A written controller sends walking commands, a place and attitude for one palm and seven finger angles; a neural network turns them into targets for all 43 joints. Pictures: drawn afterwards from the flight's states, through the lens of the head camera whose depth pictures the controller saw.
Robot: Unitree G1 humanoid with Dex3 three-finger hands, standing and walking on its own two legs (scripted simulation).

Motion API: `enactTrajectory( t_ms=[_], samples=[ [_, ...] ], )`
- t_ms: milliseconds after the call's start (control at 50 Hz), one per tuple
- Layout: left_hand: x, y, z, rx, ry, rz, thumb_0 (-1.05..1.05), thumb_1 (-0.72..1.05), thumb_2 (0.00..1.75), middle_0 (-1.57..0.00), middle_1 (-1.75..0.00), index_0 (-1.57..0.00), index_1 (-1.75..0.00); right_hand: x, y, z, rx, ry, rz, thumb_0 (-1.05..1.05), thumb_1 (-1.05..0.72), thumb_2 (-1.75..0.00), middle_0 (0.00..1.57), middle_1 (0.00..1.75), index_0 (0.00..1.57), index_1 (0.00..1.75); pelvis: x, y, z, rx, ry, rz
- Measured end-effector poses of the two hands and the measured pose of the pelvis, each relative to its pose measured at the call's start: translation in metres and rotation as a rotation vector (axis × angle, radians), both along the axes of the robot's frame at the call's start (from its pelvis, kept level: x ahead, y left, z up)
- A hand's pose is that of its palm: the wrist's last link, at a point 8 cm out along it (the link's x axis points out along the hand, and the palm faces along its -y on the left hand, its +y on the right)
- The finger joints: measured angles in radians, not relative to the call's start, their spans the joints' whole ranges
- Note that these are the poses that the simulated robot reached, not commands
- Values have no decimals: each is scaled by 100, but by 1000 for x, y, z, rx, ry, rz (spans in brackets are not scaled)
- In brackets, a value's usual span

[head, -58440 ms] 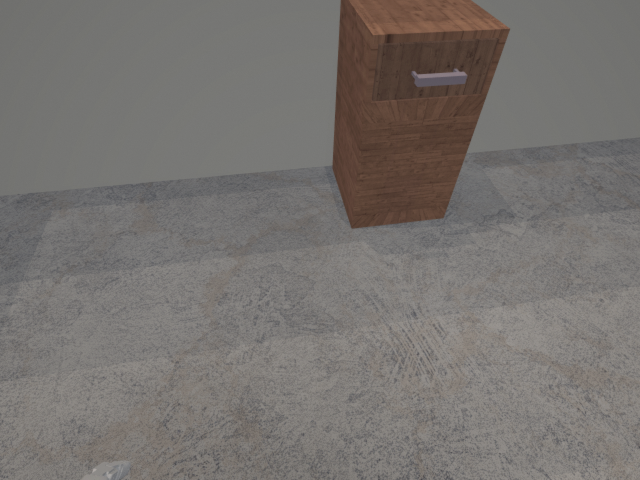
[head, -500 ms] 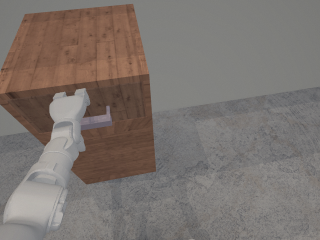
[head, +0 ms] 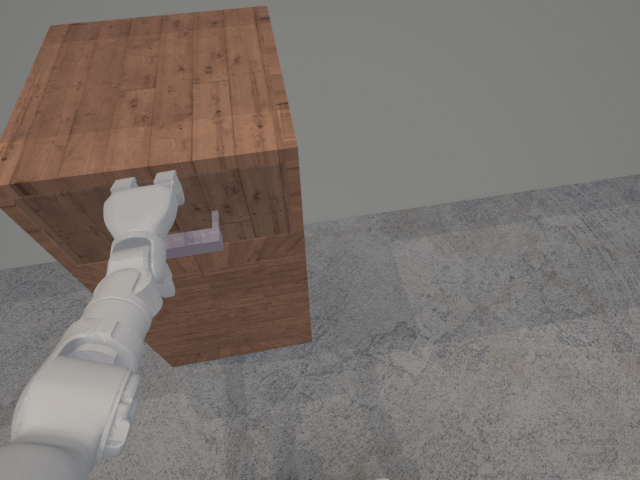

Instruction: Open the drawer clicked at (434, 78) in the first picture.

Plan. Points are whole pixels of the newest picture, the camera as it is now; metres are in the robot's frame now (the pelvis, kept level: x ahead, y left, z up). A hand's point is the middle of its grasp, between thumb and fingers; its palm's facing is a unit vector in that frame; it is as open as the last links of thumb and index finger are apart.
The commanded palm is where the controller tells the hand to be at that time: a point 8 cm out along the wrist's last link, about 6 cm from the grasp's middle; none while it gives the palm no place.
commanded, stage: move the hooked fingers above the handle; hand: left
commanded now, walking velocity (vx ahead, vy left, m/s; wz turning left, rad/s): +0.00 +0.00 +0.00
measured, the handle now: (171, 234) +0.49 +0.23 -0.04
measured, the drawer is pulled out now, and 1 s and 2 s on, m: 0.00 0.00 0.00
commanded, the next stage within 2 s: lower the fingers behind the handle in 0.52 s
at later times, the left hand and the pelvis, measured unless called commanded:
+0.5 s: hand (162, 239) +0.44 +0.22 +0.01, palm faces -0.08 -0.04 -1.00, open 13.8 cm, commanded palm +0.43 +0.22 +0.07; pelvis +0.00 +0.00 +0.00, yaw +1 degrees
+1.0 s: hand (166, 251) +0.44 +0.22 -0.01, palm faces -0.08 -0.05 -1.00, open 13.8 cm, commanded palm +0.42 +0.22 +0.05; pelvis +0.00 +0.00 -0.01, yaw +1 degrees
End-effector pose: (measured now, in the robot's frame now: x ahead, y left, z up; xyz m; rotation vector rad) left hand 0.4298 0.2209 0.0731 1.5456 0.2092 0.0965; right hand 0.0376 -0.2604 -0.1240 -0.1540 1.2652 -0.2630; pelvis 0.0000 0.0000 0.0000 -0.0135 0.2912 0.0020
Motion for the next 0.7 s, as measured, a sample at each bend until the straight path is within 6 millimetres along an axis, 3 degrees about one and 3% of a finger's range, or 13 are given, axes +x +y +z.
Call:
enactTrajectory(
  t_ms=[100, 220, 380, 580, 700],
  samples=[
    [-8, 0, -8, -23, 37, -56, 0, -48, 30, -32, -121, -33, -121, 1, -2, 5, -18, -18, -1, 1, -91, -90, 20, 30, 21, 30, 0, -3, 1, 1, -8, 0],
    [-13, 4, -11, -19, -41, -113, 0, -48, 30, -32, -120, -33, -121, 1, -10, 3, -44, 2, 22, 1, -91, -90, 20, 30, 21, 30, -2, -4, -3, -1, 11, 11],
    [-7, 20, -3, 28, -71, -6, 0, -48, 30, -31, -120, -32, -120, 2, -10, -3, -25, 22, 23, 1, -91, -90, 20, 30, 20, 30, -2, -2, -5, -6, 22, 20],
    [3, -22, -6, -59, -6, -126, 0, -48, 30, -31, -120, -32, -120, 4, -2, 3, -24, -5, 7, 1, -91, -90, 20, 30, 21, 30, 3, 0, 0, -2, 0, 10],
    [4, -18, -8, -23, -69, -118, 0, -48, 30, -36, -123, -32, -120, 1, -2, -1, -14, 4, 4, 1, -91, -90, 20, 30, 21, 30, 2, 0, -3, 2, 18, -10]
  ],
)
